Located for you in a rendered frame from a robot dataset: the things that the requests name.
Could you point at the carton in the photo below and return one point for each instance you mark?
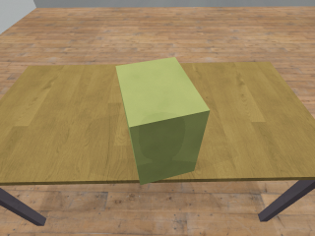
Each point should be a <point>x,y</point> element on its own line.
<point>166,117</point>

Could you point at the table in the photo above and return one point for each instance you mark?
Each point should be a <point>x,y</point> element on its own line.
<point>66,125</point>

